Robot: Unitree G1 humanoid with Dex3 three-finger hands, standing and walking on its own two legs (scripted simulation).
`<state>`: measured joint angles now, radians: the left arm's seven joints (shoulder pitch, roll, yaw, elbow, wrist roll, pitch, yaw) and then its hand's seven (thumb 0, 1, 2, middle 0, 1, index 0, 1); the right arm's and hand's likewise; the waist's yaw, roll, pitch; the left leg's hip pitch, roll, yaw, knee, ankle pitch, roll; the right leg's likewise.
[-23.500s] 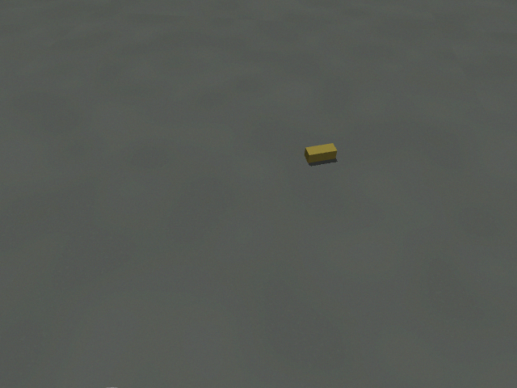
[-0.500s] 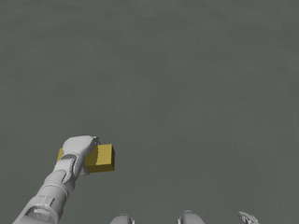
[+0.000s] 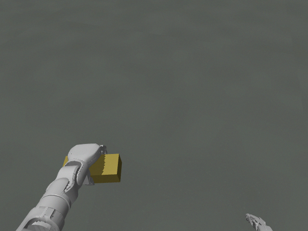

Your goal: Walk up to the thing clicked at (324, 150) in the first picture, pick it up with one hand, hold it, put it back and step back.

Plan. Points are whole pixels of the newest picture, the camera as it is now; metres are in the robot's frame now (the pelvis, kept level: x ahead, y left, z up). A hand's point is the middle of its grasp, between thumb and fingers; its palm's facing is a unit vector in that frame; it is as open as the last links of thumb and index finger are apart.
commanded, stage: hold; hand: left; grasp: from above
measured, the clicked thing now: (93, 169) +0.31 +0.22 -0.08
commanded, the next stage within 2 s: crouch in 1.46 s
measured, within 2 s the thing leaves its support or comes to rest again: neither
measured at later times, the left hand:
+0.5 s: hand (89, 174) +0.28 +0.21 -0.03, palm faces -0.47 -0.04 -0.88, open 9.9 cm
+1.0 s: hand (84, 175) +0.27 +0.22 -0.02, palm faces -0.46 -0.04 -0.89, open 9.9 cm
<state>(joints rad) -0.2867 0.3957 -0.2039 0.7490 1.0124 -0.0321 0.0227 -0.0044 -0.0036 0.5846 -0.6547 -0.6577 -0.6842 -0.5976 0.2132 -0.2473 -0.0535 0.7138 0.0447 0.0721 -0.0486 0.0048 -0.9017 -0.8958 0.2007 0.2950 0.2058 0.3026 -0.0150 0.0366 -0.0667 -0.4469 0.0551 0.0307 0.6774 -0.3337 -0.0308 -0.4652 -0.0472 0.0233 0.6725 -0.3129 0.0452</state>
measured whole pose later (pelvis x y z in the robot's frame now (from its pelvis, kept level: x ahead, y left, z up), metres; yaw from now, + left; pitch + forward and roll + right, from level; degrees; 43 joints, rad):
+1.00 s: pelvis -0.02 -0.01 +0.01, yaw +0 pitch +1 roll +1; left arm -0.20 0.42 -0.21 0.58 0.98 -0.04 -0.08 0.00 -0.01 0.58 -0.66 -0.65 -0.69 -0.59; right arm 0.16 -0.25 -0.03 0.69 0.06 0.08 -0.07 0.01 -0.91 -0.90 0.20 0.30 0.21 0.30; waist 0.02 0.05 -0.01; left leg -0.29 0.05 0.04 0.52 -0.24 -0.04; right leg -0.32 -0.05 0.03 0.54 -0.24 0.04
